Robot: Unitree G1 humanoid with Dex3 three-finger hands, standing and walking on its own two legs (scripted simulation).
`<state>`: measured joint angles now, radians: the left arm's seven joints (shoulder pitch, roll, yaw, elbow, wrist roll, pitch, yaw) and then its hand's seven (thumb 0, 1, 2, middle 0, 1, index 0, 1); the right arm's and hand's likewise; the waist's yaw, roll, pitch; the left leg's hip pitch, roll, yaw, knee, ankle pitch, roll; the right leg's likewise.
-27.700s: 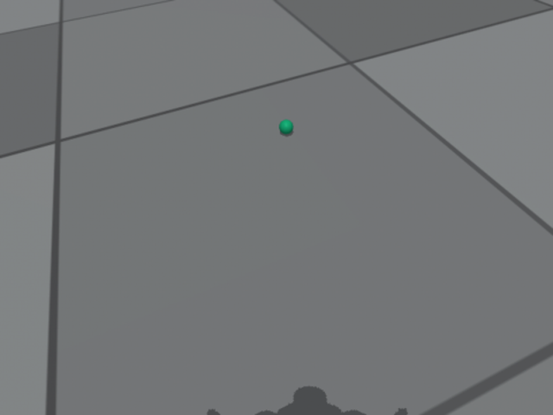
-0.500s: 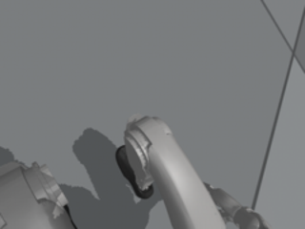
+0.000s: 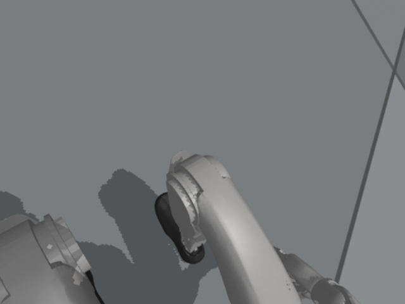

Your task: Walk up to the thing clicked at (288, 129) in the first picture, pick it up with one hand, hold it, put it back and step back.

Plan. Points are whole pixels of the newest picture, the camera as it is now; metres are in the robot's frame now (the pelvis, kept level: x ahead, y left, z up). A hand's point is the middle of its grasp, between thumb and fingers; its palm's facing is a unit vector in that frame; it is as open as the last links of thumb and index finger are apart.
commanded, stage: settle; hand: left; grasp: from above
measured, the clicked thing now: out of the picture +0.48 +0.36 -0.27
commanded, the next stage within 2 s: lift in 0.72 s
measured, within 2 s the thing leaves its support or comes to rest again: leaves its support in 0.02 s
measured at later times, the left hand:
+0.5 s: hand out of the picture +0.47 +0.37 -0.16, palm faces -0.41 -0.15 -0.90, open 9.3 cm
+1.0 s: hand out of the picture +0.45 +0.37 -0.11, palm faces -0.43 -0.16 -0.89, open 9.3 cm
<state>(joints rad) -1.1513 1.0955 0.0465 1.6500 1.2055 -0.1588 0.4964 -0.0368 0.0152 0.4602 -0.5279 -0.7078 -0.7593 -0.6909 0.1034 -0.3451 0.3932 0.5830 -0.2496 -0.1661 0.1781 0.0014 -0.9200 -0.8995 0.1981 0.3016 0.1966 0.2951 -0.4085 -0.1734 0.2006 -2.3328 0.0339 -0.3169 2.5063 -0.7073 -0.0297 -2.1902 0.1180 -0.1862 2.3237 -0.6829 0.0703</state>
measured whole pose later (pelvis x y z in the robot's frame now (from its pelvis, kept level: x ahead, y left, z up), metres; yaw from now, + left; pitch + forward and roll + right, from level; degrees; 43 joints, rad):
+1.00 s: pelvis -0.01 -0.01 +0.02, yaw +6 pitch +33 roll -11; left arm -1.04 0.84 0.01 1.23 1.13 -0.08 0.09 -0.02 0.01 0.49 -0.52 -0.71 -0.76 -0.70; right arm 0.20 -0.31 0.17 0.58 -0.11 0.06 0.10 0.00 -0.92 -0.90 0.20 0.30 0.20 0.29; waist -0.27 0.00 -0.01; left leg -2.33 0.01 -0.20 2.36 -0.62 -0.02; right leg -2.20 0.06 -0.11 2.26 -0.66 0.04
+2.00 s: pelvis +0.01 -0.01 +0.30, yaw +15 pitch +20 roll -3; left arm -0.39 0.51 -0.13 0.72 0.95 0.00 0.02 0.03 0.01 0.60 -0.43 -0.81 -0.69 -0.82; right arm 0.21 -0.24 0.01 0.68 0.04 0.02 -0.04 0.01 -0.91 -0.90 0.20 0.30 0.20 0.30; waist -0.08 0.05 -0.17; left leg -1.27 0.04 -0.06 1.42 -0.51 -0.01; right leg -1.20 0.02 -0.02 1.38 -0.53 0.02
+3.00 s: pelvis +0.08 +0.01 +0.43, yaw +16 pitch +7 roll -1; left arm -0.28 0.40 -0.20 0.73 0.99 0.02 0.03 0.04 -0.02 0.65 -0.40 -0.87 -0.68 -0.88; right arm 0.24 -0.25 -0.04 0.72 0.05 0.02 -0.04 0.01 -0.91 -0.89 0.20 0.30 0.20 0.30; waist -0.02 0.04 -0.09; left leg -0.50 0.03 0.01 0.72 -0.34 -0.01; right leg -0.46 0.00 0.03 0.69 -0.36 0.02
